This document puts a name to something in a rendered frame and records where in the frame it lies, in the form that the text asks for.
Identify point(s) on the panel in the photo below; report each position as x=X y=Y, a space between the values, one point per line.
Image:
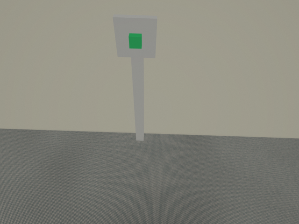
x=147 y=26

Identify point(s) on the button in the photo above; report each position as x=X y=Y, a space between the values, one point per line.
x=135 y=41

